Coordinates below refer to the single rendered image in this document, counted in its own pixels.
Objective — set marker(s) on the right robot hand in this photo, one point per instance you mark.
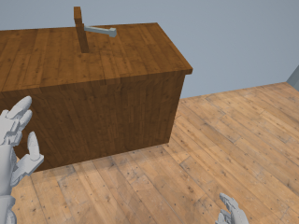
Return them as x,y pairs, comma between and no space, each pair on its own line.
237,215

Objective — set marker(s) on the left robot hand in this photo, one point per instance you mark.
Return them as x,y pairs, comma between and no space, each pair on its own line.
11,124

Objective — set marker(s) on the tap lever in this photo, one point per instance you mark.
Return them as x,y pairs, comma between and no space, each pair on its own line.
112,32

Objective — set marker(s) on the left robot forearm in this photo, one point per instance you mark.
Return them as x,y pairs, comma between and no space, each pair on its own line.
7,216

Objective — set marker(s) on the counter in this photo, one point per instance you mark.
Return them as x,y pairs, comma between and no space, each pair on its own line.
93,95

